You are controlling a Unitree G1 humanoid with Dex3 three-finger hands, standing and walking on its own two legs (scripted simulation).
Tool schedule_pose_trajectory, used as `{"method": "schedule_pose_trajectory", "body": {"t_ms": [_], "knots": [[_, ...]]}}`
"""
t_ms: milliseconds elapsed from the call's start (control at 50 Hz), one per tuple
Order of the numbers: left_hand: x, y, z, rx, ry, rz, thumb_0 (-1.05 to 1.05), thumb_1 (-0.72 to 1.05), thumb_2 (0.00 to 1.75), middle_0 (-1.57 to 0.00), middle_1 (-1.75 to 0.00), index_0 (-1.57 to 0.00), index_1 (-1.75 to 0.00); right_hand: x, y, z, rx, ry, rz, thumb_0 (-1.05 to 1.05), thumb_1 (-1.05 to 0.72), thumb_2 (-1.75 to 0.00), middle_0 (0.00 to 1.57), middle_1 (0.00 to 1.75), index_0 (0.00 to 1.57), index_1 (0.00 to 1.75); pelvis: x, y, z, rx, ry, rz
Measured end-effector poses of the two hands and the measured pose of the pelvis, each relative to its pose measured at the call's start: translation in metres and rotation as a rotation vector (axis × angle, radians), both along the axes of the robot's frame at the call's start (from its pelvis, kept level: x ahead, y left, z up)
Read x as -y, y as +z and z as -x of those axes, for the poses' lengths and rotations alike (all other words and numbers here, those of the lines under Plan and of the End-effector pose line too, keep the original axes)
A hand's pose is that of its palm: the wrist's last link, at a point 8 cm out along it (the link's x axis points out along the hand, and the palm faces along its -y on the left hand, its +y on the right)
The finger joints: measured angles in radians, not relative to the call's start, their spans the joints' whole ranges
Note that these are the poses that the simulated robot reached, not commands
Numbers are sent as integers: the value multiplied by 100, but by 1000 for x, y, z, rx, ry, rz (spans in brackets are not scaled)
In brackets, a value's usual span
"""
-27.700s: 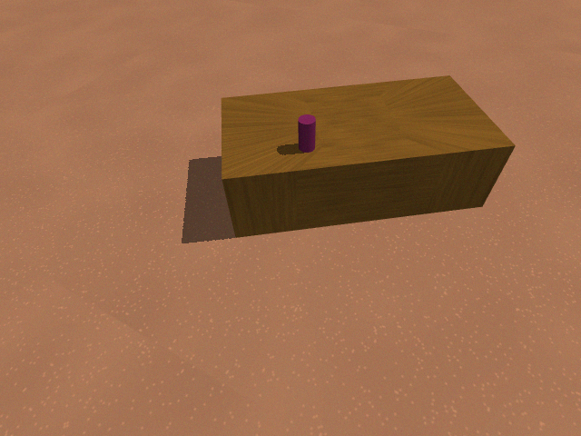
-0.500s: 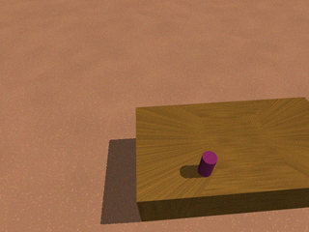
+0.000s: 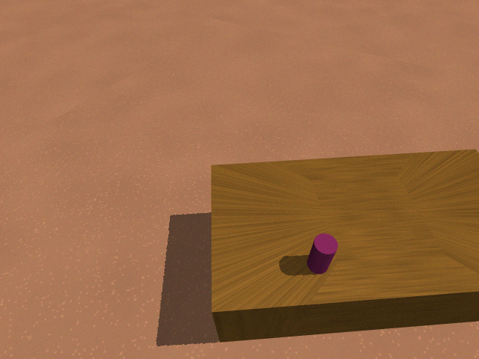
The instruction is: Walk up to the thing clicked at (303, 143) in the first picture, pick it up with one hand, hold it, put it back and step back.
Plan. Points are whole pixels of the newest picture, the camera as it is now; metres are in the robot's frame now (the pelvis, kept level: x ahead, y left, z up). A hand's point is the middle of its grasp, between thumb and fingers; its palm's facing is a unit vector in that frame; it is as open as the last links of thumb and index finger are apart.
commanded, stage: stand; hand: right
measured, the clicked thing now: (321, 254) +0.47 -0.22 -0.36
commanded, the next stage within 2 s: step back in 0.40 s
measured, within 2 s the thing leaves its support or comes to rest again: neither
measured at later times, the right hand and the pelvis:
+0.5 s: hand out of the picture +0.07 -0.26 -0.16, palm faces +0.00 +0.94 -0.35, open 7.4 cm; pelvis -0.02 +0.00 -0.01, yaw +0 degrees
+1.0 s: hand out of the picture +0.01 -0.28 -0.19, palm faces -0.16 +0.91 -0.39, open 7.4 cm; pelvis -0.10 -0.02 -0.03, yaw +6 degrees
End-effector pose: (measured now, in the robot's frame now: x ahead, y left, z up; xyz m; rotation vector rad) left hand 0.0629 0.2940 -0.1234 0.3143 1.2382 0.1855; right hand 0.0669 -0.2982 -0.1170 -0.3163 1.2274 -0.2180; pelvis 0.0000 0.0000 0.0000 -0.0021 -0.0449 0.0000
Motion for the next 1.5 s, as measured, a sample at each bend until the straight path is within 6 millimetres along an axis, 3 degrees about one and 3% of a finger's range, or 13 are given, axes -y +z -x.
{"method": "schedule_pose_trajectory", "body": {"t_ms": [400,520,600,660,740,900,1020,1080,1160,1260,1340,1420,1500], "knots": [[1,0,2,4,-1,-1,1,91,90,-20,-30,-21,-30,2,1,0,4,2,1,0,-90,-90,20,30,20,29,1,0,2,2,1,1],[-6,-3,5,13,23,-28,1,91,90,-20,-30,-21,-30,11,-3,3,5,-4,-1,0,-90,-90,20,30,20,30,6,-7,20,-13,0,-3],[-5,-2,17,8,27,-65,1,91,90,-20,-30,-21,-30,27,-11,5,16,8,8,0,-90,-90,20,30,20,30,19,-14,35,-18,4,-3],[1,-4,35,5,29,-97,0,91,90,-20,-30,-21,-30,43,-23,2,33,13,9,0,-90,-90,20,30,20,30,30,-24,45,-22,3,-9],[13,2,60,-32,26,-100,0,91,90,-20,-30,-21,-30,48,-26,4,40,23,11,0,-90,-90,20,30,20,29,33,-22,59,-20,6,-18],[15,8,70,53,45,-100,1,90,90,-20,-30,-21,-30,39,-30,38,-40,104,21,0,-90,-90,20,30,20,29,30,-19,83,-40,56,-13],[-5,-10,85,120,62,-74,1,90,90,-21,-30,-21,-30,21,-29,55,-30,160,48,0,-90,-90,20,30,20,29,15,-31,109,-28,103,0],[-16,-18,98,111,74,-58,1,90,90,-20,-30,-21,-30,9,-20,66,-3,160,51,0,-90,-90,20,30,20,29,7,-32,123,-13,89,-9],[-21,-14,116,94,88,-53,1,91,90,-20,-30,-21,-30,3,-3,82,33,145,58,0,-90,-90,20,30,20,30,5,-22,137,-18,76,18],[-20,-9,143,76,59,-54,1,91,90,-20,-30,-21,-30,4,6,94,95,130,68,0,-90,-90,20,30,20,30,5,-18,159,-19,36,25],[-14,-10,165,53,22,-66,1,91,90,-20,-30,-21,-30,12,0,109,141,119,56,0,-90,-90,20,30,20,30,10,-24,181,-16,5,15],[-2,-9,190,44,-3,-91,1,91,90,-20,-30,-21,-30,27,-17,134,152,81,29,0,-90,-90,20,30,20,30,19,-32,204,-2,-7,31],[6,3,216,41,-10,-89,1,90,90,-20,-30,-21,-30,31,-22,169,98,37,11,0,-90,-90,20,30,20,29,20,-25,221,-5,-13,-3]]}}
